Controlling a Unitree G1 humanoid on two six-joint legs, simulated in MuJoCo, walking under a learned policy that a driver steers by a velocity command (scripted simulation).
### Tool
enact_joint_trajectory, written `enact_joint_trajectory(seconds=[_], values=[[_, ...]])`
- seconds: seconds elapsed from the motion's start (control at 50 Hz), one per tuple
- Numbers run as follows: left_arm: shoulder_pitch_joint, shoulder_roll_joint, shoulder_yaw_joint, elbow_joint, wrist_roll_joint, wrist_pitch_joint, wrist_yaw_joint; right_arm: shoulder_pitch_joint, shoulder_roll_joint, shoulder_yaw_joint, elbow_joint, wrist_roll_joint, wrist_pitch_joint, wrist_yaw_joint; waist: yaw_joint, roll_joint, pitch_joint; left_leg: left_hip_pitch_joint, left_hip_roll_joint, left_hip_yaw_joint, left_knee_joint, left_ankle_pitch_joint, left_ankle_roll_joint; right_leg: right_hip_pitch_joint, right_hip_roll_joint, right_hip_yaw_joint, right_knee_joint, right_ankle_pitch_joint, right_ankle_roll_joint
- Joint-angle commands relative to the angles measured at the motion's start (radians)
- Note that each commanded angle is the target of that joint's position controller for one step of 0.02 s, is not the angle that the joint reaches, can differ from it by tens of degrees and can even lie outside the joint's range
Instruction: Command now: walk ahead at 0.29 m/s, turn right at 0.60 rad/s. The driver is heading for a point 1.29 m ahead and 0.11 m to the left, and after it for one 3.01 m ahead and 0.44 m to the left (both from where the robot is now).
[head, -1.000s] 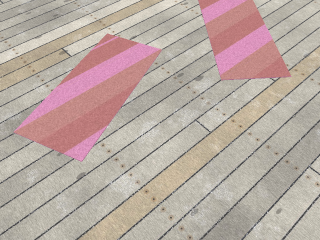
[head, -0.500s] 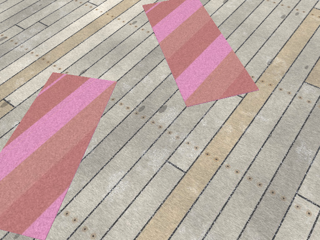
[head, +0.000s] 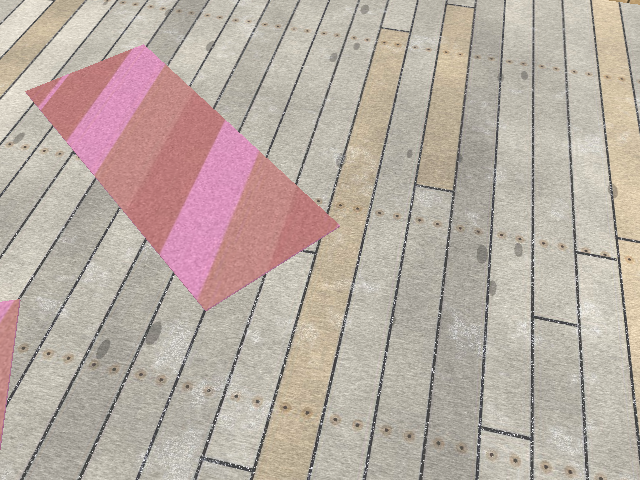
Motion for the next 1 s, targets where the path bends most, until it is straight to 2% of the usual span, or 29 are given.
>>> enact_joint_trajectory(seconds=[0.02,0.08,0.1,0.12,0.14,0.16,0.18,0.2,0.22,0.24,0.26,0.28,0.34,0.46,0.52,0.56,0.6,0.62,0.64,0.66,0.68,0.7,0.72,0.76,0.8,0.86,0.92,0.96,1.0], values=[[-0.037,-0.002,-0.011,-0.073,-0.001,-0.011,-0.012,-0.059,-0.137,-0.028,-0.067,0.006,-0.01,-0.006,0.029,0.17,-0.023,-0.062,0.21,-0.005,-0.012,0.671,0.092,0.149,0.027,-0.076,-0.171,0.083,-0.009],[-0.016,0.031,0.001,-0.08,0.015,-0.01,-0.007,-0.042,-0.173,-0.041,-0.059,0.013,0.011,-0.018,0.036,0.178,-0.055,0.018,0.239,0.003,0.122,0.792,0.072,0.214,0.065,-0.098,-0.257,-0.015,-0.048],[0.037,0.046,0.01,-0.069,0.021,-0.015,-0.001,-0.044,-0.183,-0.045,-0.059,0.016,0.02,-0.023,0.057,0.171,-0.086,0.03,0.241,0.006,0.227,0.821,0.067,0.27,0.087,-0.095,-0.293,-0.043,-0.068],[0.139,0.059,0.02,-0.037,0.03,-0.027,0.01,-0.055,-0.187,-0.046,-0.065,0.021,0.031,-0.025,0.105,0.127,-0.144,0.009,0.219,0.023,0.402,0.76,0.049,0.387,0.119,-0.094,-0.378,0.01,-0.091],[0.233,0.115,0.039,-0.012,0.04,-0.039,0.029,-0.023,-0.177,-0.043,-0.074,0.016,0.034,-0.022,0.147,0.027,-0.218,-0.124,0.176,0.033,0.653,0.493,0.007,0.57,0.046,0.009,-0.436,0.233,-0.127],[0.223,0.229,0.062,-0.03,0.019,-0.042,0.045,0.076,-0.051,-0.016,-0.116,-0.01,0.045,-0.012,0.047,-0.182,-0.305,-0.411,0.056,0.02,0.96,-0.435,-0.035,0.81,-0.265,0.349,-0.281,0.909,-0.223],[0.277,0.255,0.08,-0.058,-0.037,-0.025,0.049,0.085,-0.101,-0.02,-0.126,-0.006,0.068,-0.018,0.119,-0.146,-0.483,-0.52,-0.024,-0.153,1.125,-0.457,-0.051,0.898,-0.358,0.579,-0.372,0.871,-0.381],[0.22,0.194,0.066,-0.066,-0.043,-0.01,0.061,0.017,-0.117,-0.021,-0.121,-0.005,0.079,-0.02,0.109,-0.027,-0.385,-0.566,0.033,-0.199,1.123,-0.353,-0.049,0.806,-0.321,0.478,-0.431,0.689,-0.358],[0.144,0.123,0.044,-0.068,-0.042,-0.004,0.069,-0.05,-0.109,-0.017,-0.129,-0.001,0.078,-0.02,0.091,-0.008,-0.251,-0.563,0.057,-0.199,1.06,-0.272,-0.045,0.663,-0.266,0.395,-0.472,0.594,-0.321],[0.109,0.078,0.027,-0.055,-0.037,-0.003,0.072,-0.074,-0.104,-0.015,-0.125,-0.008,0.08,-0.021,0.056,0.011,-0.171,-0.534,0.077,-0.206,0.981,-0.226,-0.046,0.563,-0.204,0.336,-0.504,0.549,-0.27],[0.09,0.059,0.02,-0.053,-0.037,-0.004,0.076,-0.051,-0.106,-0.016,-0.118,-0.016,0.094,-0.021,0.032,-0.007,-0.146,-0.472,0.083,-0.206,0.929,-0.197,-0.047,0.487,-0.167,0.289,-0.528,0.525,-0.242],[0.084,0.052,0.016,-0.048,-0.029,-0.008,0.075,-0.021,-0.105,-0.016,-0.1,-0.019,0.109,-0.02,0.02,-0.009,-0.156,-0.412,0.072,-0.197,0.91,-0.175,-0.045,0.441,-0.149,0.258,-0.541,0.524,-0.224],[0.089,0.075,0.02,-0.03,-0.015,-0.023,0.066,-0.008,-0.081,-0.015,-0.084,-0.009,0.127,-0.014,0.008,0.003,-0.179,-0.359,0.048,-0.196,0.836,-0.143,-0.039,0.402,-0.131,0.226,-0.571,0.468,-0.211],[0.11,0.059,0.012,0.008,-0.008,-0.009,0.066,-0.104,-0.067,-0.014,-0.083,-0.008,0.144,-0.017,0.05,-0.053,-0.113,-0.343,0.034,-0.202,0.595,-0.122,-0.032,0.382,-0.111,0.27,-0.663,-0.072,-0.184],[0.114,0.06,0.011,0.028,-0.002,0.001,0.067,-0.115,-0.061,-0.012,-0.074,-0.001,0.14,-0.021,0.061,-0.063,-0.083,-0.285,0.005,-0.188,0.48,-0.165,-0.019,0.364,-0.112,0.294,-0.664,-0.183,-0.184],[0.153,0.075,0.016,0.056,-0.005,0.008,0.069,-0.079,-0.06,-0.009,-0.062,-0.008,0.125,-0.019,0.062,-0.073,-0.1,-0.229,-0.023,-0.154,0.409,-0.217,-0.003,0.367,-0.122,0.339,-0.687,-0.374,-0.192],[0.149,0.083,0.02,0.072,-0.017,0.021,0.075,-0.011,-0.043,-0.003,-0.034,-0.008,0.107,-0.016,0.023,-0.051,-0.066,-0.099,-0.048,-0.119,0.238,-0.181,0.037,0.28,-0.106,0.347,-0.694,-0.529,-0.173],[0.136,0.068,0.018,0.075,-0.025,0.024,0.081,0.025,-0.034,0.0,-0.017,-0.01,0.096,-0.018,-0.002,-0.026,-0.03,-0.012,-0.05,-0.124,0.113,-0.152,0.068,0.204,-0.074,0.329,-0.673,-0.58,-0.143],[0.106,0.027,0.009,0.059,-0.029,0.018,0.083,0.065,-0.063,-0.003,-0.006,-0.019,0.083,-0.026,-0.018,0.059,0.001,0.057,0.046,-0.262,-0.006,-0.263,0.108,0.1,-0.018,0.279,-0.557,-0.551,-0.096],[0.043,-0.029,-0.005,0.02,-0.044,0.004,0.077,0.125,-0.148,-0.019,0.002,-0.019,0.073,-0.032,-0.049,0.238,-0.008,0.117,0.273,-0.585,-0.153,-0.516,0.186,-0.053,0.108,0.1,-0.31,-0.463,-0.043],[-0.016,0.026,0.008,0.002,-0.016,-0.01,0.07,0.085,-0.193,-0.04,0.02,-0.015,0.066,-0.028,-0.035,0.243,0.122,-0.006,0.389,-0.748,-0.257,-0.566,0.235,-0.127,0.125,0.02,-0.158,-0.29,-0.024],[-0.002,0.052,0.019,0.013,0.0,-0.02,0.057,0.032,-0.144,-0.029,0.014,-0.008,0.056,-0.029,0.014,0.141,0.133,-0.042,0.345,-0.685,-0.251,-0.484,0.215,-0.089,0.077,0.075,-0.09,-0.196,-0.021],[0.057,0.047,0.021,0.041,0.0,-0.027,0.045,-0.013,-0.133,-0.029,0.01,-0.003,0.044,-0.025,0.052,0.145,0.097,-0.032,0.296,-0.604,-0.238,-0.39,0.182,-0.059,0.074,0.066,-0.062,-0.153,-0.011],[0.095,0.047,0.025,0.077,0.014,-0.03,0.029,-0.018,-0.107,-0.026,0.017,0.006,0.026,-0.017,0.056,0.163,0.046,0.007,0.221,-0.472,-0.22,-0.243,0.158,-0.036,0.063,0.021,0.015,-0.113,0.006],[0.039,0.018,0.017,0.066,0.008,-0.031,0.024,0.034,-0.082,-0.024,0.043,0.004,0.013,-0.009,0.028,0.164,0.042,0.032,0.197,-0.414,-0.213,-0.155,0.16,-0.054,0.041,-0.01,0.007,-0.081,0.019],[-0.07,-0.01,0.004,0.04,0.004,-0.033,0.023,0.105,-0.084,-0.028,0.077,-0.001,0.006,-0.007,-0.02,0.164,0.056,0.062,0.19,-0.371,-0.195,-0.034,0.171,-0.058,0.019,-0.043,-0.101,-0.05,0.04],[-0.148,-0.017,-0.003,0.017,-0.001,-0.039,0.022,0.152,-0.098,-0.031,0.104,-0.007,0.001,-0.007,-0.051,0.18,0.062,0.058,0.197,-0.34,-0.155,0.099,0.175,0.011,0.023,-0.071,-0.22,-0.065,0.033],[-0.159,-0.009,-0.004,0.01,-0.003,-0.043,0.023,0.156,-0.112,-0.035,0.114,-0.009,0.001,-0.006,-0.048,0.192,0.059,0.046,0.21,-0.33,-0.113,0.203,0.173,0.084,0.035,-0.091,-0.274,-0.104,0.012],[-0.112,0.003,0.0,0.018,-0.005,-0.048,0.03,0.137,-0.127,-0.039,0.119,-0.007,0.003,-0.005,-0.012,0.195,0.043,0.008,0.228,-0.325,-0.059,0.31,0.16,0.214,0.057,-0.106,-0.324,-0.118,-0.021]])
